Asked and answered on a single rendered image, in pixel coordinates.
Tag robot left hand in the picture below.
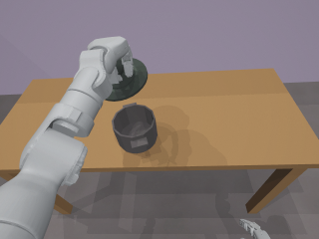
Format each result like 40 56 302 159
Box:
87 36 134 85

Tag table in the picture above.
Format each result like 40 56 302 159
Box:
0 68 319 215

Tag left robot forearm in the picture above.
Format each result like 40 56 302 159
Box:
19 44 117 170

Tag pot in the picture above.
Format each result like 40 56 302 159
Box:
112 103 158 153

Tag robot right hand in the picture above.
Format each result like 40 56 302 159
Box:
239 219 270 239

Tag robot left upper arm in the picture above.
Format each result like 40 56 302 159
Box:
0 127 88 239

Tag knob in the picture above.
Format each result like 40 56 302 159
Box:
116 60 124 75

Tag lid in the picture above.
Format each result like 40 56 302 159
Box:
105 58 148 102

